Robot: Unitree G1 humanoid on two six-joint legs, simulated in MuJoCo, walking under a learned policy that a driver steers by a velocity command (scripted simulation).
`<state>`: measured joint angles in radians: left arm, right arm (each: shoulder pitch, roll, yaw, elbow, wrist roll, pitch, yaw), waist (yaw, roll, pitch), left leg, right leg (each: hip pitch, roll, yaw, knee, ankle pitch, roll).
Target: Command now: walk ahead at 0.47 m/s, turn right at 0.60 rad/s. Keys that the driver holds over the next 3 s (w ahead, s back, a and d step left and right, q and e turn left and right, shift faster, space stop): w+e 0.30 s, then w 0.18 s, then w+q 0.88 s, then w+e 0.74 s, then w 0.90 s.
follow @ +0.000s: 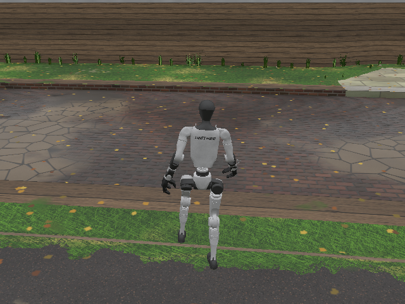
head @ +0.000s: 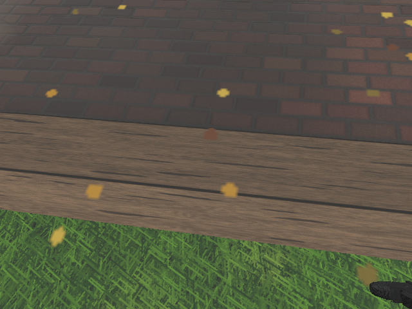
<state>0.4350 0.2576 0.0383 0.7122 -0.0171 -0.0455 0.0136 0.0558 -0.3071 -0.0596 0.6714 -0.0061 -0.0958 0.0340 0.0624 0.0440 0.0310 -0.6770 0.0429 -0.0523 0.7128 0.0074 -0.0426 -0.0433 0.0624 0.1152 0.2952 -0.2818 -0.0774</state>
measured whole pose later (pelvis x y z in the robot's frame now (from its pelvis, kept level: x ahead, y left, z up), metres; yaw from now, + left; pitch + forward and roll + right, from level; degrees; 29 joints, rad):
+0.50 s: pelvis +0.29 +0.01 +0.00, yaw -16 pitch +1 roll +3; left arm 0.15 0.31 0.05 0.65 -0.01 -0.03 0.00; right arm 0.34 -0.29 -0.07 0.83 0.01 -0.10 0.02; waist -0.08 -0.04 0.04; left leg -0.06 -0.04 0.12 0.25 -0.20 0.04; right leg -0.66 -0.10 0.08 0.86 -0.13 0.00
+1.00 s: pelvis +0.55 -0.10 +0.00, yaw -4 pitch +2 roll -2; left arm 0.44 0.20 -0.01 0.84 0.10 -0.10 -0.01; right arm 0.13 -0.24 0.01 0.78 -0.06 -0.09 0.11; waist 0.07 0.05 -0.01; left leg -0.74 0.08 0.00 0.81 0.04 0.04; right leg -0.01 0.00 -0.18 0.21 -0.23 -0.01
